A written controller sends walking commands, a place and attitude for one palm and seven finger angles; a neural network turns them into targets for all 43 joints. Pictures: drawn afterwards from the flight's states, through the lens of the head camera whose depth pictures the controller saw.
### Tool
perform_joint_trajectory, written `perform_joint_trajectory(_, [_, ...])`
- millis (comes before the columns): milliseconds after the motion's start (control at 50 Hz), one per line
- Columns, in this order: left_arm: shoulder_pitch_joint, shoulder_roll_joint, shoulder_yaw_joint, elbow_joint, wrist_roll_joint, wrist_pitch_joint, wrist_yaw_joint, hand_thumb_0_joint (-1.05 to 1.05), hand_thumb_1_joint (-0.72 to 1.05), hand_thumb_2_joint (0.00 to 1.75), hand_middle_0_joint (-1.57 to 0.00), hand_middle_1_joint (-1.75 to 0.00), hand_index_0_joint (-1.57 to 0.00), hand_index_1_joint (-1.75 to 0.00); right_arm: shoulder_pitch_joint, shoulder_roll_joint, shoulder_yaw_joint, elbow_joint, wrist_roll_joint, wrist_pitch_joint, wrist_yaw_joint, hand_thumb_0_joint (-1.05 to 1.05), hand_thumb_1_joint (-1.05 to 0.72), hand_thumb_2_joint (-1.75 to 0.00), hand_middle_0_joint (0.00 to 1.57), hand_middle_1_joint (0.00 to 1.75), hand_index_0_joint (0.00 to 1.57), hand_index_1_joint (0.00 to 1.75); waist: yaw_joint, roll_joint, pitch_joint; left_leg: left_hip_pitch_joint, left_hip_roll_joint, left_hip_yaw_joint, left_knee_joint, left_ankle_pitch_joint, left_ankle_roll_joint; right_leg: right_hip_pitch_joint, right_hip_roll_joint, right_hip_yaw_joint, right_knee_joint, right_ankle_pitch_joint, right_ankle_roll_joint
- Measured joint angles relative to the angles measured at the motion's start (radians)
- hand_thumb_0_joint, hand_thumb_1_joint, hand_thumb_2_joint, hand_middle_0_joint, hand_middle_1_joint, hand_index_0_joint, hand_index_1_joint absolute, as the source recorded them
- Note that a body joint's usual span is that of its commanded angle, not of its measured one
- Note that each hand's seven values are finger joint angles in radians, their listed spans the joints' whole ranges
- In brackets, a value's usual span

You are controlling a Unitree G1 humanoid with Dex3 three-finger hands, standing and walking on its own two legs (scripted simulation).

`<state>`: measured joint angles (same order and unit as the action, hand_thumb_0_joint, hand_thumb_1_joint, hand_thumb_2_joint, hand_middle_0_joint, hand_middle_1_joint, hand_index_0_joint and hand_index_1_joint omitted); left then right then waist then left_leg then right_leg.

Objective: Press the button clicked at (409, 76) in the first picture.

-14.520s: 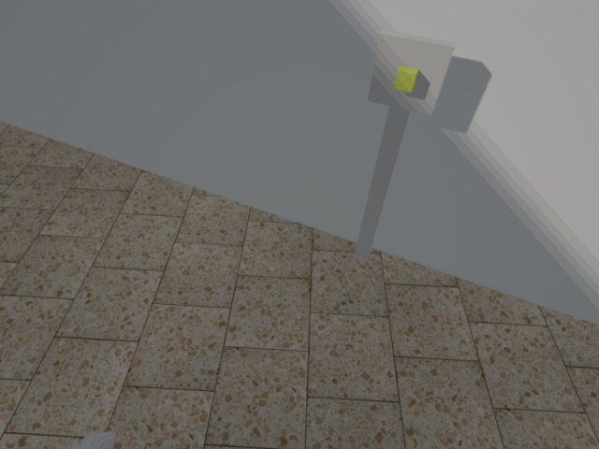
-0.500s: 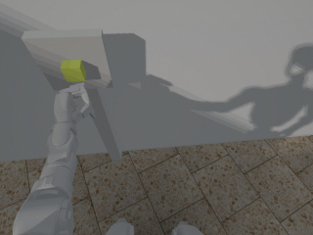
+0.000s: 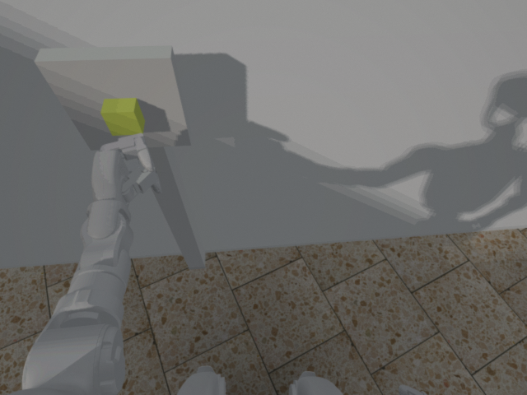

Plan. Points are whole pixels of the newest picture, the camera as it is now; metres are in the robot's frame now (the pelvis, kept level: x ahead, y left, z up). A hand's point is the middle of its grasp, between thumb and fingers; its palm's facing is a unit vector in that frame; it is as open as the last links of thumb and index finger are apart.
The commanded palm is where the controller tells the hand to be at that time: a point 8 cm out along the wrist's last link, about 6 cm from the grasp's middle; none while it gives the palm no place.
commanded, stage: press the button with the knuckle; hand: left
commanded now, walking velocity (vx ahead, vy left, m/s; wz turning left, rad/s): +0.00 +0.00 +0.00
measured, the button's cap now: (124, 115) +0.52 +0.21 +0.10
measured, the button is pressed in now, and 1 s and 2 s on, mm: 0 10 0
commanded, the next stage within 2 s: hold the button down briefly in 0.92 s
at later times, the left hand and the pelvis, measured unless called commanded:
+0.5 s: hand (152, 156) +0.47 +0.17 +0.06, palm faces +0.09 -1.00 -0.02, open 3.3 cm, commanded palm +0.45 +0.22 +0.07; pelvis +0.00 +0.00 +0.00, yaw +0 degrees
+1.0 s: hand (150, 148) +0.49 +0.18 +0.06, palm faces +0.08 -1.00 -0.03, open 3.7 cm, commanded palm +0.49 +0.22 +0.07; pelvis -0.03 +0.01 -0.02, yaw +0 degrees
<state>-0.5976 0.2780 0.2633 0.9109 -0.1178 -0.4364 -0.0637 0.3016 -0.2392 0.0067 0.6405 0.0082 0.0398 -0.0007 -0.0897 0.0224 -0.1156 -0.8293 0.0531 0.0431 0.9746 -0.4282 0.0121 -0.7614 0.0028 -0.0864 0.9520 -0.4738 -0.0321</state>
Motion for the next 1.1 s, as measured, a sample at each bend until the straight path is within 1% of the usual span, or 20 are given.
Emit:
perform_joint_trajectory(120, [-0.067, 0.026, 0.022, 0.068, 0.006, -0.002, -0.007, 0.02, 0.90, 0.90, -1.30, -1.50, -1.30, -1.50, 0.013, -0.001, 0.001, 0.010, -0.005, 0.004, 0.002, 0.01, -0.91, -0.90, 0.21, 0.30, 0.21, 0.30, -0.014, 0.002, -0.004, -0.019, 0.001, 0.000, 0.007, 0.000, 0.000, -0.020, 0.001, 0.001, 0.008, 0.000, 0.000])
perform_joint_trajectory(280, [-0.099, 0.055, 0.058, 0.115, 0.012, -0.002, -0.020, 0.02, 0.90, 0.90, -1.30, -1.50, -1.30, -1.50, 0.044, -0.007, 0.000, 0.006, -0.008, 0.019, 0.006, 0.01, -0.91, -0.90, 0.21, 0.30, 0.21, 0.30, -0.029, 0.000, -0.007, -0.030, 0.006, 0.006, 0.006, 0.000, 0.001, -0.034, 0.006, 0.007, 0.005, 0.004, 0.000])
perform_joint_trajectory(480, [-0.143, 0.074, 0.070, 0.163, 0.027, -0.029, -0.028, 0.02, 0.90, 0.90, -1.30, -1.50, -1.37, -1.50, 0.054, -0.011, 0.000, 0.021, -0.012, 0.027, 0.005, 0.01, -0.91, -0.90, 0.21, 0.30, 0.21, 0.30, -0.039, 0.000, -0.003, -0.055, 0.007, -0.003, 0.022, -0.001, 0.002, -0.052, 0.007, -0.001, 0.012, 0.005, 0.001])
perform_joint_trajectory(580, [-0.176, 0.086, 0.073, 0.199, 0.032, -0.030, -0.027, 0.02, 0.90, 0.90, -1.30, -1.50, -1.41, -1.50, 0.049, -0.011, 0.004, 0.022, -0.015, 0.025, 0.005, 0.01, -0.91, -0.90, 0.21, 0.30, 0.21, 0.30, -0.045, 0.002, -0.004, -0.072, 0.007, -0.007, 0.030, 0.001, 0.004, -0.066, 0.007, -0.005, 0.018, 0.008, 0.002])
perform_joint_trajectory(780, [-0.257, 0.123, 0.083, 0.274, 0.051, -0.031, -0.024, 0.02, 0.90, 0.90, -1.30, -1.50, -1.49, -1.50, 0.045, -0.013, 0.017, 0.022, -0.022, 0.013, 0.004, 0.01, -0.91, -0.90, 0.21, 0.30, 0.21, 0.30, -0.065, 0.005, -0.001, -0.122, 0.007, -0.020, 0.057, 0.008, 0.006, -0.107, 0.007, -0.016, 0.037, 0.015, 0.002])
perform_joint_trajectory(960, [-0.326, 0.167, 0.095, 0.329, 0.073, -0.033, -0.033, 0.02, 0.90, 0.90, -1.30, -1.50, -1.55, -1.50, 0.062, -0.021, 0.031, 0.020, -0.026, 0.000, -0.003, 0.01, -0.90, -0.90, 0.21, 0.30, 0.21, 0.30, -0.090, 0.006, 0.002, -0.175, 0.009, -0.033, 0.086, 0.014, 0.008, -0.152, 0.009, -0.029, 0.057, 0.022, 0.001])
perform_joint_trajectory(1100, [-0.363, 0.182, 0.086, 0.348, 0.079, -0.021, -0.015, 0.02, 0.90, 0.90, -1.30, -1.50, -1.57, -1.50, 0.079, -0.025, 0.036, 0.029, -0.031, -0.013, -0.006, 0.01, -0.90, -0.90, 0.21, 0.30, 0.21, 0.30, -0.102, 0.007, 0.003, -0.207, 0.007, -0.042, 0.099, 0.024, 0.009, -0.178, 0.007, -0.037, 0.067, 0.030, 0.001])
